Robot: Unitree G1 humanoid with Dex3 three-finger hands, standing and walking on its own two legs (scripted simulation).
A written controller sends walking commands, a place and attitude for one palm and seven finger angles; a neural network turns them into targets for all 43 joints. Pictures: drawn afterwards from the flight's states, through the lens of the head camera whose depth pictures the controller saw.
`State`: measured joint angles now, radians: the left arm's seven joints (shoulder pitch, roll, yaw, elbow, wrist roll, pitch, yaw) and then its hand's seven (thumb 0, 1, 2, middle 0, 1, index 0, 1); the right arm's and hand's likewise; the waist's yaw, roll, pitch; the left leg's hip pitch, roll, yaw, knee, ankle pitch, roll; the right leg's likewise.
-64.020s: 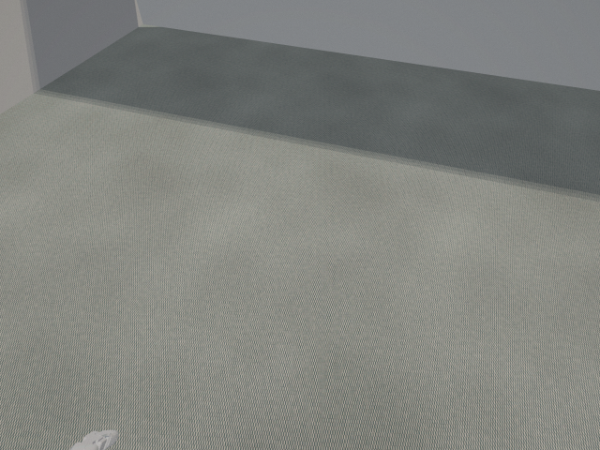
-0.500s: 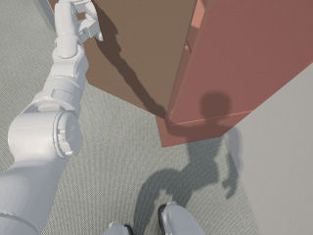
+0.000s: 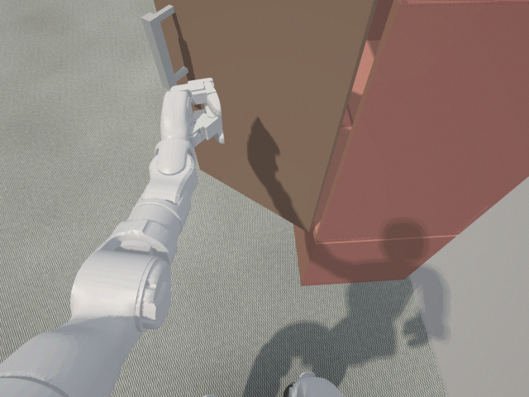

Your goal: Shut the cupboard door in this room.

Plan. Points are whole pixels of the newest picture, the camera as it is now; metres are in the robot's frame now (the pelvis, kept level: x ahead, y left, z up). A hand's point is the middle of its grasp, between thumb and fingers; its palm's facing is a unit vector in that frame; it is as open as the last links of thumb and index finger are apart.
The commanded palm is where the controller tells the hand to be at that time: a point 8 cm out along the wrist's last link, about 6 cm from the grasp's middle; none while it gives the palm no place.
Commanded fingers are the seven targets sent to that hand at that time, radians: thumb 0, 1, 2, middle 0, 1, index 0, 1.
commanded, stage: draw the hand back to the body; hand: left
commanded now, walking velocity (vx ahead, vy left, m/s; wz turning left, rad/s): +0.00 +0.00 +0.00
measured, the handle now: (168, 49) +0.70 +0.11 +0.11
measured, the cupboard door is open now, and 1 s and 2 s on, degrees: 53 53 53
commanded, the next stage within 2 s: step back with the hand held close in 1.70 s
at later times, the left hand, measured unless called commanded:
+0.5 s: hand (159, 152) +0.43 +0.10 +0.13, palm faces -0.04 -1.00 -0.03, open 3.1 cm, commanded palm +0.38 +0.15 +0.14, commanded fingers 0.00 0.90 0.90 -1.30 -1.50 -1.30 -1.50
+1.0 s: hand (30, 260) +0.27 +0.20 +0.17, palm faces +0.25 -0.93 -0.26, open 3.8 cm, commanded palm +0.23 +0.25 +0.18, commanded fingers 0.00 0.90 0.90 -0.61 -0.75 -0.61 -0.75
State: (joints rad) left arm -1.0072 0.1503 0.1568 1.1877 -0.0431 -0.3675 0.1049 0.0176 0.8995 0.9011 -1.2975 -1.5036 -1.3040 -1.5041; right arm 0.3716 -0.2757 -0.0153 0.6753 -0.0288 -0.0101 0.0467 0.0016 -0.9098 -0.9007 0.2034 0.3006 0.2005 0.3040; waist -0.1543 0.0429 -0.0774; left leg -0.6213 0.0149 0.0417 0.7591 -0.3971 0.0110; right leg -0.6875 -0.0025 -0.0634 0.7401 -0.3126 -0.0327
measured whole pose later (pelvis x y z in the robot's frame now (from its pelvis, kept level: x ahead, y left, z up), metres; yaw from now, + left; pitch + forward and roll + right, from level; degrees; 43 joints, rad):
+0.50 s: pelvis +0.00 +0.00 +0.02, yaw -2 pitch +8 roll +0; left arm -0.53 0.19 0.17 0.67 -0.15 -0.25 -0.05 0.02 0.90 0.90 -1.30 -1.50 -1.30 -1.50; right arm 0.43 -0.26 -0.01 0.66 0.03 0.00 0.00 0.01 -0.91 -0.90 0.21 0.30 0.20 0.30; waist -0.07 0.06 -0.07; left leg -0.40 0.03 0.07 0.63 -0.36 0.01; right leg -0.49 0.02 -0.03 0.62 -0.27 -0.03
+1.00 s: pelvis +0.01 +0.01 +0.04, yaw +1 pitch -4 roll +0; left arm 0.10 0.27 0.10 -0.09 -0.07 -0.04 0.06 0.02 0.89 0.90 -0.87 -1.04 -0.88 -1.04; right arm 0.15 -0.21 0.06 0.57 0.01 0.00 -0.06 0.01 -0.91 -0.90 0.21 0.30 0.20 0.30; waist 0.05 0.07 0.02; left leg -0.06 -0.01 0.02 0.38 -0.26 0.02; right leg -0.12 -0.01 -0.08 0.38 -0.19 -0.02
